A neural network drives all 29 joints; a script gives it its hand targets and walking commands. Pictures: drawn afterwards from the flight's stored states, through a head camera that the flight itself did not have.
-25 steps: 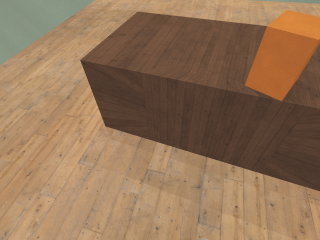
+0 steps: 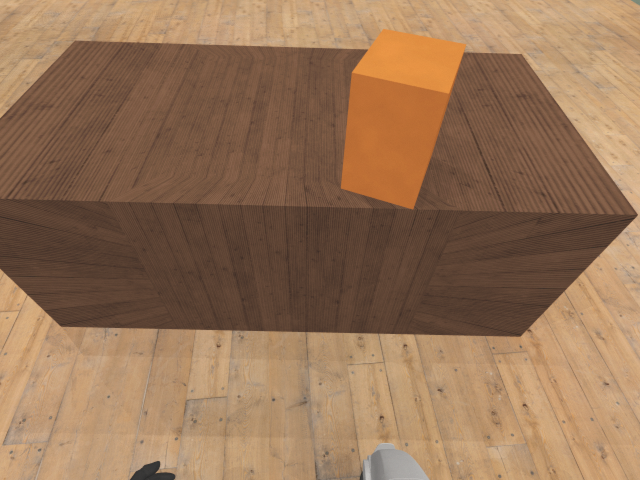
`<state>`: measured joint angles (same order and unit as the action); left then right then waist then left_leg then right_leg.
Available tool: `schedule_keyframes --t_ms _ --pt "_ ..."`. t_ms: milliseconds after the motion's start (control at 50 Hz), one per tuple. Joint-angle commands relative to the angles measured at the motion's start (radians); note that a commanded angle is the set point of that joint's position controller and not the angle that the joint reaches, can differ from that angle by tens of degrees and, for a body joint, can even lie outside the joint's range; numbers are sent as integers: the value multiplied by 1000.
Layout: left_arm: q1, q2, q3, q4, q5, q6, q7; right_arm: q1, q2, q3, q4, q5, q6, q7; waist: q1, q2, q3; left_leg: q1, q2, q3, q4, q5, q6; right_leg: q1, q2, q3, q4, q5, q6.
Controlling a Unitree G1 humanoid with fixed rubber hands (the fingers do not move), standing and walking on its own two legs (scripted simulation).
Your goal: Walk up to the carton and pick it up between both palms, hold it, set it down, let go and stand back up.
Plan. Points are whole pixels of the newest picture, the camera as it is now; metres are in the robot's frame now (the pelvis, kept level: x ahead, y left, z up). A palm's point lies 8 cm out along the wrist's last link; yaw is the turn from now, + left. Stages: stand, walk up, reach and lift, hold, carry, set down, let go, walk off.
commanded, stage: walk up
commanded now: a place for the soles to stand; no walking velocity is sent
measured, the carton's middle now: (398, 121) +0.80 -0.19 +0.00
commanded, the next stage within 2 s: none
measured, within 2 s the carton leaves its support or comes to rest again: neither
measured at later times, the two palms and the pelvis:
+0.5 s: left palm (213, 402) +0.26 +0.16 -0.13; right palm (588, 461) +0.17 -0.35 -0.10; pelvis +0.15 -0.09 -0.01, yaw -8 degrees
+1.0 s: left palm (284, 340) +0.35 +0.05 -0.12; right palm (612, 365) +0.30 -0.46 -0.11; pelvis +0.22 -0.19 -0.01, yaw -1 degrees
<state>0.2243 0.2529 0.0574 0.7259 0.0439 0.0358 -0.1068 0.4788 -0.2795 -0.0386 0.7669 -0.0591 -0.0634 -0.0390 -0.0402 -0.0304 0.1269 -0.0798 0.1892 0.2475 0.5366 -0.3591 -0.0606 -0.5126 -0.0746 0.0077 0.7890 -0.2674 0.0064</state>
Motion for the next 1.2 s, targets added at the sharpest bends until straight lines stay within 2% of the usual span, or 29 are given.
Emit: schedule_keyframes --t_ms 0,20,40,60,80,100,180,240,280,320,340,360,380,480,560,580,620,640,660,680,720,880,940,960,980,1000,1060,1120,1180 --pt "4 51 34 -86 3 -45 2 15 -218 -64 -85 6 -4 -14 37 169 -65 -123 159 -65 -115 246 227 229 73 -108 -114 20 -44" --pt "95 73 50 -62 4 -50 10 -13 -222 -59 -99 10 6 -14 102 132 -90 -177 159 -41 13 286 212 364 86 -107 -187 44 -67" --pt "204 138 75 -22 7 -57 26 25 -168 -36 -106 11 14 -8 148 -8 -161 -224 89 15 242 294 176 515 121 -94 -232 30 -91" --pt "313 225 97 -3 16 -61 45 74 -96 -11 -133 14 19 5 201 -205 -243 -404 19 0 557 48 123 690 -35 172 -260 -9 -163" --pt "274 328 103 -47 -15 -53 59 42 -85 -10 -199 40 23 13 192 -284 -279 -576 -112 -116 698 -302 94 650 -248 620 -466 -143 -286" --pt "201 310 99 -48 -35 -41 77 -35 -125 -18 -218 44 36 13 190 -119 -196 -571 -67 -239 812 -228 104 506 -281 605 -515 -241 -322" --pt "33 175 45 -65 -7 -34 90 82 -110 -36 -166 35 31 28 75 -70 -109 -421 -25 -251 621 -115 79 231 -164 312 -440 -127 -280" --pt "26 168 37 -60 -1 -36 78 79 -90 -37 -175 39 30 28 84 -110 -88 -356 -66 -183 380 -157 63 180 -157 283 -424 -70 -294" --pt "-2 168 32 -61 -6 -26 67 93 -74 -43 -181 42 18 17 61 -97 -77 -234 -104 -152 201 -35 81 107 -114 234 -364 -17 -252" --pt "-92 141 10 -84 -2 -9 56 232 -90 -65 -154 23 -1 3 -38 -22 -125 79 -126 -186 26 122 114 -113 -31 139 -190 -232 -152" --pt "-67 55 -16 -110 0 -5 48 276 -175 -85 -163 -4 -4 -12 -67 187 -124 153 78 -494 -141 -144 176 -253 60 44 70 -315 -73" --pt "-59 67 0 -135 4 4 49 225 -267 -107 -182 -14 10 -31 -54 229 -45 6 335 -899 -381 -461 294 -297 119 -3 298 -367 -16" --pt "-65 127 16 -132 11 23 46 145 -249 -108 -179 -21 20 -48 -24 101 53 -89 375 -912 -393 -521 362 -301 37 73 429 -313 1" --pt "-32 88 21 -109 9 15 22 21 -176 -75 -149 -14 -18 -40 11 183 6 -88 159 -404 -247 62 271 -148 -37 33 254 -135 40" --pt "-23 50 18 -111 -14 -15 19 -18 -197 -78 -160 9 -7 -19 17 226 -55 -182 76 -211 -98 395 240 130 7 -90 -23 -43 11" --pt "36 59 23 -86 -14 -27 25 -43 -202 -74 -171 17 3 -12 51 205 -89 -235 55 -184 -23 409 218 265 37 -131 -100 70 3" --pt "158 128 43 -39 -4 -49 46 -6 -134 -40 -196 33 21 4 96 17 -178 -319 -32 -135 194 275 144 503 70 -137 -252 223 -28" --pt "197 231 62 -51 8 -55 61 32 -66 -15 -229 43 26 11 129 -193 -232 -440 -104 -150 440 2 86 585 -152 144 -286 336 -122" --pt "163 308 60 -89 -26 -42 77 15 -70 -13 -244 63 47 -5 145 -261 -276 -440 -188 -249 587 -362 64 434 -338 415 -443 222 -260" --pt "99 277 57 -92 -38 -30 98 -24 -102 -21 -236 56 72 -16 134 -151 -180 -446 -150 -352 707 -302 65 326 -342 401 -476 27 -283" --pt "0 225 31 -86 -26 -18 119 19 -102 -24 -207 56 77 -16 77 -126 -112 -473 -120 -356 696 -196 57 277 -291 280 -436 -28 -261" --pt "-27 214 3 -96 -19 -33 128 -20 -85 -38 -182 39 71 16 56 -116 -156 -281 -151 -241 246 -67 50 306 -300 97 -277 543 -226" --pt "-80 215 -11 -123 -46 -27 117 -35 -116 -50 -197 32 57 32 8 -59 -191 -104 -155 -294 20 193 104 161 -256 46 -254 268 -138" --pt "-56 187 -18 -136 -53 -28 110 -67 -163 -60 -215 25 51 36 20 39 -196 -86 -80 -420 -12 275 146 115 -205 -5 -204 116 -91" --pt "-25 148 -28 -138 -72 -22 109 -130 -215 -71 -216 47 51 40 52 145 -197 -186 8 -543 -67 255 213 187 -56 -103 -114 -82 -40" --pt "-36 134 -29 -133 -70 -14 112 -167 -210 -70 -211 69 52 43 44 154 -144 -314 26 -552 -102 230 256 272 4 -101 -83 -151 -25" --pt "-17 157 -14 -132 -51 -34 108 -202 -174 -45 -214 72 63 48 56 102 -131 -344 -66 -444 -53 180 181 305 -48 -47 -241 -80 -44" --pt "-25 237 7 -139 -38 -54 115 -170 -123 -30 -208 49 71 58 28 -28 -139 -251 -169 -334 124 131 102 215 -237 136 -431 -113 -125" --pt "-42 220 -1 -139 -37 -50 111 -167 -131 -36 -205 47 58 63 16 -27 -131 -194 -153 -362 61 171 110 183 -221 39 -401 -26 -117"
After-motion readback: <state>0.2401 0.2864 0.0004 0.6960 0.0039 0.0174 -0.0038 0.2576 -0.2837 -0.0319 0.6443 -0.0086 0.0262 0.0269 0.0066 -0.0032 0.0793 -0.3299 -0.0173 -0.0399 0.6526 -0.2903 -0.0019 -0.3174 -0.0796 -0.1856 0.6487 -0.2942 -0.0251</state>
